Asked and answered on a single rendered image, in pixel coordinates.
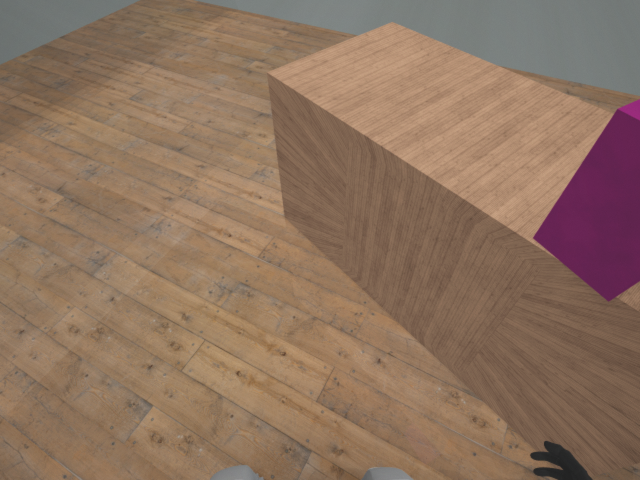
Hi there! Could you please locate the pedestal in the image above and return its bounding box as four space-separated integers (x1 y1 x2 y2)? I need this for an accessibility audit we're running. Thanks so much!
267 22 640 477

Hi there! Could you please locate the carton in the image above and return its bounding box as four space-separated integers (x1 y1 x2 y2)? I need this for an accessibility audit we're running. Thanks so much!
533 99 640 302

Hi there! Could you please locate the right robot hand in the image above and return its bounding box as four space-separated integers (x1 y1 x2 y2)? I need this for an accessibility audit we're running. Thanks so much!
530 441 593 480

